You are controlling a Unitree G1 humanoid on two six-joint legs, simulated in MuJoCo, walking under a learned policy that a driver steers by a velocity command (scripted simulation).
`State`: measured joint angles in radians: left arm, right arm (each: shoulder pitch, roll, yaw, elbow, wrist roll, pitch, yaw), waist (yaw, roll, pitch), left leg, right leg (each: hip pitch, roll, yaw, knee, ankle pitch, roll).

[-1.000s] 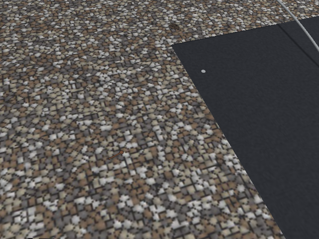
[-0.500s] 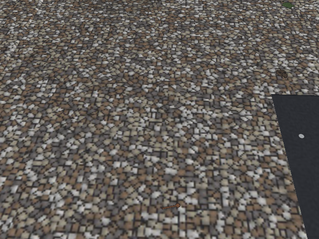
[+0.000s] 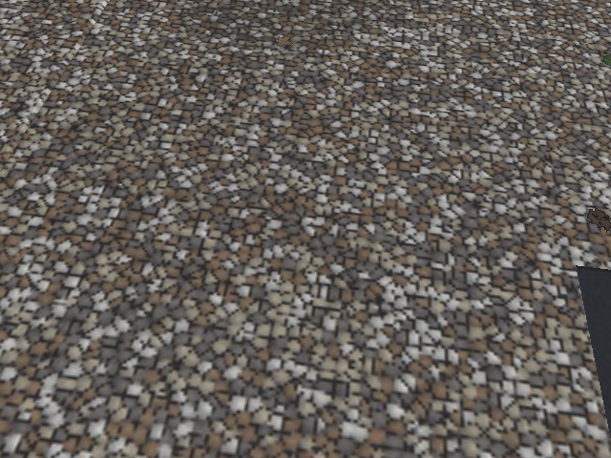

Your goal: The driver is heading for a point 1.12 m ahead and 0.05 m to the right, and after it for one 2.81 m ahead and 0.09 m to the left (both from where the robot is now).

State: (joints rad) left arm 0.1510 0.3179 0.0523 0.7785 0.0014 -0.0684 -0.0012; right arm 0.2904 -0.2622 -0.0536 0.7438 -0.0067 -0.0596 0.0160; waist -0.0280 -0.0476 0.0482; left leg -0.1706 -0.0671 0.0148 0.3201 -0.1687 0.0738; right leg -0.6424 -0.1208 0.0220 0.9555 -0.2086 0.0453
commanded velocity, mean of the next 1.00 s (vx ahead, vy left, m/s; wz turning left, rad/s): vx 0.06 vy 0.00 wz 0.02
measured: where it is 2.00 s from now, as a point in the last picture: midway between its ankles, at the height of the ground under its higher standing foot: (307, 365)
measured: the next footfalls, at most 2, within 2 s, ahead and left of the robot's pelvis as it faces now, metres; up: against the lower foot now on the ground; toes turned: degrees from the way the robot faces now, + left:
right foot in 0.18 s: +0.25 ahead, -0.13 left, +0.00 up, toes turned -1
left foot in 0.46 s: +0.16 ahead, +0.12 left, +0.00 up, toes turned -1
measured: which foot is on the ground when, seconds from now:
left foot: down 0.00-0.22, up 0.24-0.44, down 0.46-1.00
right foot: up 0.00-0.16, down 0.18-1.00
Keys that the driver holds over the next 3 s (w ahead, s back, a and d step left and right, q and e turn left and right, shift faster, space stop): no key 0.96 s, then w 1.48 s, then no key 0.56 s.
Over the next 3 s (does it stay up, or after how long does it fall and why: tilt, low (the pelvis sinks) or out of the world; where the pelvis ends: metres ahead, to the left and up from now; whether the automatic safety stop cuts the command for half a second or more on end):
stays up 1.06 -0.01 -0.02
